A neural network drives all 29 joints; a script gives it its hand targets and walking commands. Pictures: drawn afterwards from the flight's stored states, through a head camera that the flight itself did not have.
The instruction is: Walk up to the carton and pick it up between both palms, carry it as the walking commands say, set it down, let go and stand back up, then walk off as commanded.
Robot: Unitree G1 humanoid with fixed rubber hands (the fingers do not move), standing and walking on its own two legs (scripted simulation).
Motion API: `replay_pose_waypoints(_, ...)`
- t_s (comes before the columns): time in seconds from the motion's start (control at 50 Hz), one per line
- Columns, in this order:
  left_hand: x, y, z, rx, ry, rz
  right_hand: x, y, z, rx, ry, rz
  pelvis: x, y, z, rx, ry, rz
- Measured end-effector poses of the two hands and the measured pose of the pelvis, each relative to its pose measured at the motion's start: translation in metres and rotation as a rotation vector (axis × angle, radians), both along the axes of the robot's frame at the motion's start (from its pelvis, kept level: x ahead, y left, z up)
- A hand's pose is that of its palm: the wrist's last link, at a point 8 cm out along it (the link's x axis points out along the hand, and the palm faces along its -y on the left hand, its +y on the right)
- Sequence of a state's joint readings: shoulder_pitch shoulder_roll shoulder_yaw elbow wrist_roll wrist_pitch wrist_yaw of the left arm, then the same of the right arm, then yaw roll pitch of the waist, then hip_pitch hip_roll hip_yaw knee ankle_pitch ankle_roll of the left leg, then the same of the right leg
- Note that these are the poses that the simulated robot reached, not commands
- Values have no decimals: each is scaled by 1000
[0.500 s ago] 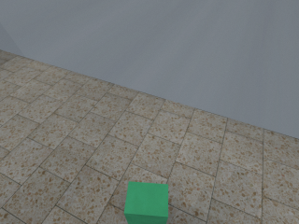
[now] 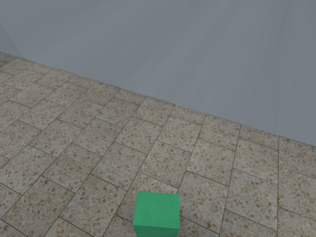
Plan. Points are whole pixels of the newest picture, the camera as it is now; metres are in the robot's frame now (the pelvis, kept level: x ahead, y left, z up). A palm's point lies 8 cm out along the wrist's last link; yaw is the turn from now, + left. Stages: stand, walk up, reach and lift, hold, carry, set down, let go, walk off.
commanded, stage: reach and lift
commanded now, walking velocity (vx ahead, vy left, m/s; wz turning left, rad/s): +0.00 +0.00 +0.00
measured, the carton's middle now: (157, 216) +0.36 +0.03 -0.64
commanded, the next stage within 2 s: none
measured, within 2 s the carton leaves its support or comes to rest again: neither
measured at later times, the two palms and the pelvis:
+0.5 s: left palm out of the picture +0.16 +0.23 -0.16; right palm out of the picture +0.15 -0.21 -0.16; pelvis -0.03 +0.00 -0.05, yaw +1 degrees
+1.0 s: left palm (96, 205) +0.27 +0.22 -0.18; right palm (224, 216) +0.25 -0.19 -0.19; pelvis -0.09 -0.01 -0.09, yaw +2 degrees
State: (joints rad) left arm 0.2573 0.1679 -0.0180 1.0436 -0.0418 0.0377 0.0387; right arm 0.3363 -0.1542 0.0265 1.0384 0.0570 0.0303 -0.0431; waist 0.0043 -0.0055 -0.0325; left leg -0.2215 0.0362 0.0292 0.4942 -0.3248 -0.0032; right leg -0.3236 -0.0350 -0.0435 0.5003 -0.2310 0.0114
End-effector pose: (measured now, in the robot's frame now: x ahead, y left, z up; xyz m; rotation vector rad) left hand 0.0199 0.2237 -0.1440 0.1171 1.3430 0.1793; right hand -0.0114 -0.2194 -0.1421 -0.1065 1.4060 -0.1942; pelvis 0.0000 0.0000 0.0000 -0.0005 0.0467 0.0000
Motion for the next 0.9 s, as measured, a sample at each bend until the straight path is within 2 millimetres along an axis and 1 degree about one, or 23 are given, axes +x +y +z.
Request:
replay_pose_waypoints(0.02,22,2,0,2,-57,-9,23,-2,-2,-1,-51,6,-4,0,-5,2,19,4)
replay_pose_waypoints(0.06,70,6,5,5,-138,-38,81,-7,-1,-2,-148,40,-12,2,-13,-2,43,13)
replay_pose_waypoints(0.1,110,8,14,13,-153,-72,133,-10,5,-3,-189,69,-17,3,-19,-4,61,18)
replay_pose_waypoints(0.12,124,10,18,19,-141,-75,153,-9,9,-5,-187,81,-18,4,-20,-3,74,20)
replay_pose_waypoints(0.14,133,11,21,22,-124,-72,167,-8,11,-7,-174,91,-19,4,-21,-2,90,20)
replay_pose_waypoints(0.16,139,11,23,22,-102,-68,176,-5,13,-4,-153,98,-18,4,-22,-1,105,21)
replay_pose_waypoints(0.18,141,11,24,21,-79,-64,180,-2,14,1,-130,102,-17,4,-21,0,118,21)
replay_pose_waypoints(0.22,136,9,23,13,-35,-62,179,6,13,16,-87,103,-14,4,-19,-1,136,22)
replay_pose_waypoints(0.28,120,4,17,-10,-2,-66,163,13,9,25,-53,93,-9,4,-16,-3,160,22)
replay_pose_waypoints(0.32,114,2,11,-24,-9,-68,153,14,3,24,-50,93,-9,4,-19,-5,180,22)
replay_pose_waypoints(0.36,113,2,4,-28,-38,-76,148,12,-2,17,-70,96,-11,4,-24,-9,202,23)
replay_pose_waypoints(0.4,117,3,-3,-27,-76,-88,148,11,-7,12,-107,94,-15,4,-31,-10,224,22)
replay_pose_waypoints(0.46,129,4,-12,-24,-137,-102,155,10,-16,14,-169,87,-23,4,-42,-9,252,22)
replay_pose_waypoints(0.54,142,2,-17,-21,-208,-110,165,13,-23,25,-243,84,-35,5,-54,-4,262,18)
replay_pose_waypoints(0.66,150,3,-22,-16,-248,-97,178,19,-28,30,-307,83,-55,5,-66,4,241,16)
replay_pose_waypoints(0.72,158,6,-25,-12,-265,-95,186,22,-32,29,-330,82,-64,3,-71,5,236,18)
replay_pose_waypoints(0.78,173,9,-27,-11,-293,-98,200,24,-36,22,-356,79,-72,1,-77,4,239,23)
replay_pose_waypoints(0.9,213,7,-32,-22,-363,-104,233,26,-41,4,-416,70,-85,-3,-86,3,278,32)
